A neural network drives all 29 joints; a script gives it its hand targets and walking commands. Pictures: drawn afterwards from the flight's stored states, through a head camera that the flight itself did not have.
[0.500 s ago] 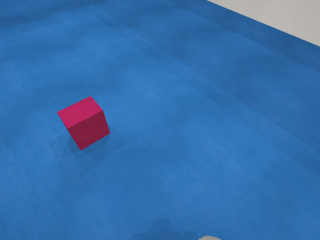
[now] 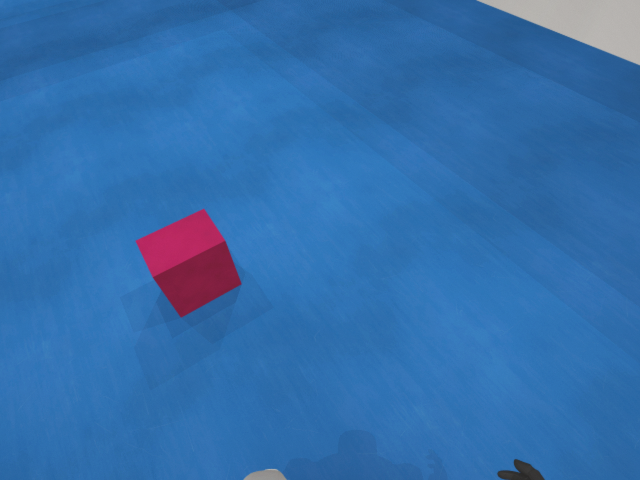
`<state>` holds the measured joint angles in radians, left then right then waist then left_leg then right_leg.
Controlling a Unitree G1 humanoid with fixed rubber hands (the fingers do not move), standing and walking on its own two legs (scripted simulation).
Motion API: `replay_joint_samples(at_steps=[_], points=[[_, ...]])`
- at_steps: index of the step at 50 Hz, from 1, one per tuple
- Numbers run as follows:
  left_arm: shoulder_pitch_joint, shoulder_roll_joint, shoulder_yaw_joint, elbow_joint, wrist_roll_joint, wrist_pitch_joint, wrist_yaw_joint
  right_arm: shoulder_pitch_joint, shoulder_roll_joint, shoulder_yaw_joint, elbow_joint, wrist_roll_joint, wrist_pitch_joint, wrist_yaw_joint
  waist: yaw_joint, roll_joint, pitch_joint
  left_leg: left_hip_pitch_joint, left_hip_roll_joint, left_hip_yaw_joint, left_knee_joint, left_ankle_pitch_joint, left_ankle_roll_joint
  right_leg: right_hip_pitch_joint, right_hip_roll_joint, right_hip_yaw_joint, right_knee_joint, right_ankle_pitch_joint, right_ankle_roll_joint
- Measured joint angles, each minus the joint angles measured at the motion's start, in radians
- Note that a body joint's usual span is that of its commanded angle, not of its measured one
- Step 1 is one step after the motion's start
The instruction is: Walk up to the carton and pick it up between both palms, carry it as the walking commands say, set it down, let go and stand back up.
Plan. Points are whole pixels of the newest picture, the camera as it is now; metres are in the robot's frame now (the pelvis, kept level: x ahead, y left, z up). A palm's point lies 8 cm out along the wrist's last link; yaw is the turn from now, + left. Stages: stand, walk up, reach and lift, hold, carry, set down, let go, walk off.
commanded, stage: walk up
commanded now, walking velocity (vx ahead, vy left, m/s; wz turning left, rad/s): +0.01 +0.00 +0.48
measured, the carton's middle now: (192, 264) +0.84 +0.55 -0.64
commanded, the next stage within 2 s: none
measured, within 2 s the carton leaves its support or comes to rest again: neither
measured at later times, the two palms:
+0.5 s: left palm (125, 467) +0.15 +0.29 -0.10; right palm out of the picture +0.12 -0.24 -0.13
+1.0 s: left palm out of the picture +0.01 +0.30 -0.14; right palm (325, 262) +0.49 +0.05 -0.12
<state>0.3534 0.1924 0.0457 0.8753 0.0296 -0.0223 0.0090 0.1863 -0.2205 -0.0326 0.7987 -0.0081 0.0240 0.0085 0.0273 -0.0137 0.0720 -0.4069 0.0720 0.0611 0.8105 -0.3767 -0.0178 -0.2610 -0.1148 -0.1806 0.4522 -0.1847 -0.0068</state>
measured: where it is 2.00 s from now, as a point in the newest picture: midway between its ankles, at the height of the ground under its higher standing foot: (252, 388)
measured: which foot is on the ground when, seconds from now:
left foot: up 0.00-0.08, down 0.10-0.50, up 0.52-0.94, down 0.96-1.00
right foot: down 0.00-0.10, up 0.12-0.48, down 0.50-0.96, up 0.98-1.00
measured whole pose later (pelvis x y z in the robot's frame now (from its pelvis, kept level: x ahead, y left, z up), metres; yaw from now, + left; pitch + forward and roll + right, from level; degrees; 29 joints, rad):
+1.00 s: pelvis +0.21 +0.14 -0.02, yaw +29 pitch +4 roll +1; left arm 0.50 0.20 0.03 0.94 0.01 -0.04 0.00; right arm 0.01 -0.23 -0.04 0.75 -0.05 -0.04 0.05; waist 0.09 -0.01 0.06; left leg -0.47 0.02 0.12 0.61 -0.22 0.05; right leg -0.18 -0.20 -0.16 0.89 -0.49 0.06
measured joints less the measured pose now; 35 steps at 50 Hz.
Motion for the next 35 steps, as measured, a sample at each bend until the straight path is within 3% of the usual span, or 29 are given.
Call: replay_joint_samples(at_steps=[3,5,6,8,10,12,17,23,25,28,31,35], points=[[-0.002,0.018,0.01,-0.001,0.0,0.024,0.011,-0.039,-0.007,-0.009,-0.033,0.012,0.014,-0.004,0.011,0.002,0.018,0.024,-0.021,0.022,-0.109,0.044,-0.004,-0.008,-0.022,-0.035,0.064,-0.038,0.02],[-0.006,0.035,0.016,-0.013,-0.001,0.042,0.014,-0.042,-0.018,-0.01,-0.054,0.012,0.016,-0.003,0.014,0.01,0.011,0.061,-0.027,0.027,-0.196,0.127,0.028,-0.033,-0.034,-0.06,0.152,-0.088,0.037],[-0.019,0.049,0.019,-0.015,0.001,0.051,0.015,-0.043,-0.014,-0.011,-0.054,0.008,0.014,-0.004,0.015,-0.001,0.013,0.049,-0.036,0.022,-0.175,0.134,0.058,-0.061,-0.036,-0.04,0.227,-0.153,0.045],[-0.041,0.067,0.015,-0.012,0.008,0.068,0.003,-0.029,0.001,-0.002,-0.053,-0.002,0.011,-0.004,0.022,-0.027,0.005,0.049,-0.049,0.027,-0.144,0.097,0.071,-0.141,-0.016,0.044,0.428,-0.235,0.048],[-0.07,0.066,0.008,-0.017,0.014,0.073,-0.015,0.003,0.006,0.003,-0.033,-0.004,0.001,-0.002,0.013,-0.027,-0.014,0.08,-0.052,0.027,-0.184,0.094,0.066,-0.207,0.002,0.08,0.572,-0.193,0.058],[-0.107,0.058,-0.003,-0.018,0.016,0.054,-0.024,0.046,0.007,0.0,-0.01,-0.005,-0.005,0.009,-0.014,-0.011,-0.031,0.12,-0.061,0.002,-0.257,0.13,0.066,-0.225,0.011,0.087,0.59,-0.138,0.069],[-0.166,0.045,-0.025,-0.034,0.011,0.02,-0.029,0.16,-0.002,-0.011,0.031,-0.006,-0.029,0.016,-0.072,0.027,-0.077,0.19,-0.082,-0.066,-0.399,0.191,0.077,-0.185,0.042,0.094,0.433,-0.1,0.079],[-0.198,0.039,-0.029,-0.087,-0.007,-0.008,-0.025,0.227,-0.027,-0.025,0.049,-0.009,-0.031,0.023,-0.104,0.039,-0.092,0.19,-0.112,-0.12,-0.413,0.182,0.061,-0.078,0.078,0.078,0.172,-0.114,0.062],[-0.182,0.045,-0.026,-0.097,-0.008,-0.026,-0.013,0.239,-0.035,-0.028,0.042,-0.01,-0.028,0.027,-0.098,0.025,-0.101,0.15,-0.135,-0.129,-0.332,0.131,0.05,0.003,0.071,0.074,0.028,-0.094,0.036],[-0.126,0.036,-0.022,-0.055,0.007,-0.032,0.009,0.194,-0.042,-0.034,0.041,-0.019,-0.018,0.038,-0.074,0.048,-0.09,0.007,-0.118,-0.116,-0.016,0.078,0.043,0.011,0.077,0.047,0.043,-0.089,-0.008],[-0.035,0.038,-0.018,-0.01,0.006,-0.033,0.017,0.131,-0.038,-0.04,0.017,-0.024,-0.015,0.059,-0.055,0.049,-0.076,-0.121,-0.075,-0.087,0.202,0.186,0.02,0.074,0.058,0.024,-0.011,-0.095,-0.01],[0.059,0.032,-0.017,0.03,-0.003,-0.048,0.015,0.051,-0.037,-0.045,-0.007,-0.019,-0.008,0.077,-0.011,0.044,-0.042,-0.211,-0.016,-0.059,0.24,0.283,0.001,0.165,0.022,-0.011,-0.081,-0.099,0.009]])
